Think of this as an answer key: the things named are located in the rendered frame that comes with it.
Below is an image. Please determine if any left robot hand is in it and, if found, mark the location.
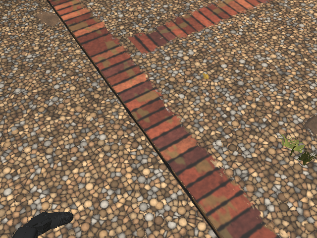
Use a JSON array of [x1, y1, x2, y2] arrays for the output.
[[12, 211, 73, 238]]

